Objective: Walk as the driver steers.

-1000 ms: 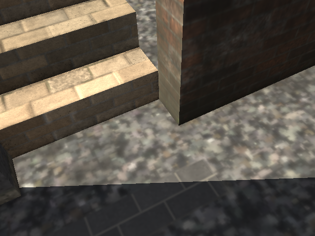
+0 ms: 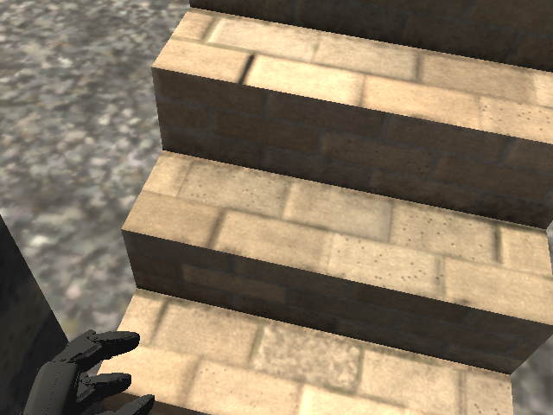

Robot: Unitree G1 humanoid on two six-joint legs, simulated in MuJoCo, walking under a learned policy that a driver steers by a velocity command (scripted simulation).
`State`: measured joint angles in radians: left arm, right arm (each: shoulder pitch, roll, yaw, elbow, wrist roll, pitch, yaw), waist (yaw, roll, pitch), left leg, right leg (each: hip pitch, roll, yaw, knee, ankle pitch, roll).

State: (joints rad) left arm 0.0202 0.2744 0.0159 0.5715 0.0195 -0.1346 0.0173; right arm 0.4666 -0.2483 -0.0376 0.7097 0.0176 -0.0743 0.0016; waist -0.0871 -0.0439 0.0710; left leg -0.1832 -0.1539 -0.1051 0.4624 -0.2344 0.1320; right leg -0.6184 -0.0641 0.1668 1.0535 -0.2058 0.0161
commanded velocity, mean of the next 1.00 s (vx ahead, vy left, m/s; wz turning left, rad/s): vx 0.20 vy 0.00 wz -0.47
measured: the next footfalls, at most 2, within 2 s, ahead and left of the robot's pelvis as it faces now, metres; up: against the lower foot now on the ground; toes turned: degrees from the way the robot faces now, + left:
right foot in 0.18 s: +0.22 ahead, -0.14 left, +0.00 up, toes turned +5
left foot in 0.52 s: +0.30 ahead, +0.13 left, +0.00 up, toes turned -8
